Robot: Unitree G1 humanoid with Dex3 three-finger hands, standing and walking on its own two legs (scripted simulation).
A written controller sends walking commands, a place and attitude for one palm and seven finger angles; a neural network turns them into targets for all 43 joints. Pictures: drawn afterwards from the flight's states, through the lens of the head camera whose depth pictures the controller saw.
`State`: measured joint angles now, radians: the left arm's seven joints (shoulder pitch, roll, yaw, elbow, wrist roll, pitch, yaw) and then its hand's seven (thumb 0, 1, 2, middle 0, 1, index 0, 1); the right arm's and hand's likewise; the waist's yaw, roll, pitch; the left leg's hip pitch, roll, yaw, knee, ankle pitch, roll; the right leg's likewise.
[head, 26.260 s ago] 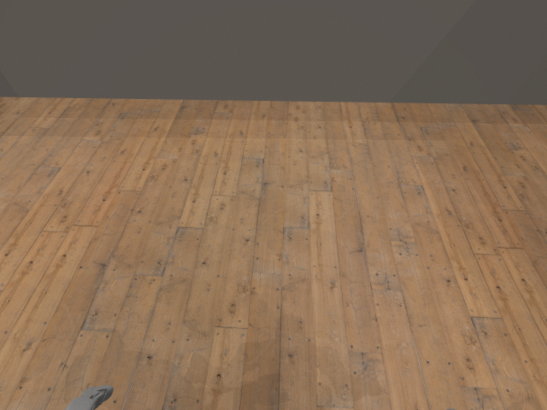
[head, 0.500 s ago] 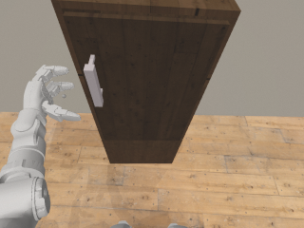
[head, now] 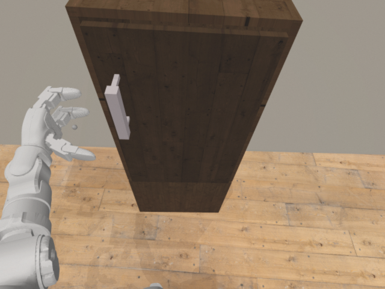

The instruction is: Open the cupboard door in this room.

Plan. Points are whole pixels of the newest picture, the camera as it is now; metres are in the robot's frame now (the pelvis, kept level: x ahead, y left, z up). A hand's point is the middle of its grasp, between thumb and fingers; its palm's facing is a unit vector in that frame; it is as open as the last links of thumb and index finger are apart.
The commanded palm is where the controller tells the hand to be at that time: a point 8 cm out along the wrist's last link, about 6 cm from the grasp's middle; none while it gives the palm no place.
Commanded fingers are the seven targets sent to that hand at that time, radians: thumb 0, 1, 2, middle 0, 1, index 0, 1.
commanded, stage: move the hooked fingers beside the handle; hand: left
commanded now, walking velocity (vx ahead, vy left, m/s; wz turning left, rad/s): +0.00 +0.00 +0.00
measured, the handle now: (120, 108) +0.48 +0.16 +0.08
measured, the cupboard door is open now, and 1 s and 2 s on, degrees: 0 0 0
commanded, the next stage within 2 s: slide the fingers in behind the handle in 1.10 s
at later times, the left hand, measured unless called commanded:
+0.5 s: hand (82, 124) +0.43 +0.23 +0.08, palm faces -0.02 -1.00 +0.00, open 14.0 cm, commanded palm +0.40 +0.28 +0.08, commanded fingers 0.00 -0.50 0.30 -0.30 -1.20 -0.30 -1.20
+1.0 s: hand (81, 129) +0.42 +0.23 +0.08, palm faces +0.01 -1.00 +0.01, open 14.0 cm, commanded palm +0.40 +0.28 +0.08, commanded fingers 0.00 -0.50 0.30 -0.30 -1.20 -0.30 -1.20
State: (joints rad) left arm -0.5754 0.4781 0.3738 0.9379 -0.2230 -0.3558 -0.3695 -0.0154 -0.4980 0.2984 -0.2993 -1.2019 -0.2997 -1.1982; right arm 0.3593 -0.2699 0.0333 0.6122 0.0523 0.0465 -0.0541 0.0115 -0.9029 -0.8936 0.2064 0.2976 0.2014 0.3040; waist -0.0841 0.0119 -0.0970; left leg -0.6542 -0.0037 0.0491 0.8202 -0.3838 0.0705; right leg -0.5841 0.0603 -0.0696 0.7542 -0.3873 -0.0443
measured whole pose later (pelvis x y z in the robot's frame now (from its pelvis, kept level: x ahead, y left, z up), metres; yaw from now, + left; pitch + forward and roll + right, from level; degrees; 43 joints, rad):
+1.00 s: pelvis +0.00 +0.01 +0.00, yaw +0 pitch +13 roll -3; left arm -0.61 0.45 0.33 0.97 -0.21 -0.34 -0.34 -0.01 -0.50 0.30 -0.30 -1.20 -0.30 -1.20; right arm 0.36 -0.27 0.04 0.60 0.05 0.05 -0.04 0.01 -0.90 -0.89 0.21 0.30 0.20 0.30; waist -0.09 0.01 -0.10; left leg -0.68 -0.01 0.06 0.84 -0.39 0.08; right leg -0.61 0.05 -0.06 0.78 -0.39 -0.03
